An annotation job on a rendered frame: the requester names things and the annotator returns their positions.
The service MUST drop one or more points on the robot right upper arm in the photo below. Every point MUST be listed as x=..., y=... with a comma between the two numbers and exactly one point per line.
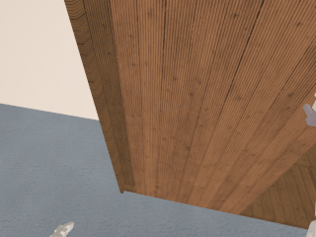
x=312, y=229

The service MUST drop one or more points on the wardrobe door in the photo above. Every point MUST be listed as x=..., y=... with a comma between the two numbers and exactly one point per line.
x=99, y=19
x=213, y=94

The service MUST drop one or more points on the handle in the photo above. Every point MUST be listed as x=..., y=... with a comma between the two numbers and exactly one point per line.
x=311, y=115

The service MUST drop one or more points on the robot left hand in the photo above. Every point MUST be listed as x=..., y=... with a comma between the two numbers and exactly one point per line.
x=62, y=230

